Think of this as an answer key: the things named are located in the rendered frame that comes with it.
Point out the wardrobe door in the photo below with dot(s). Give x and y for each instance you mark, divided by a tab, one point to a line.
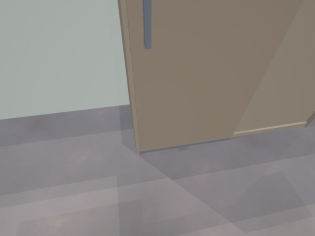
286	93
207	60

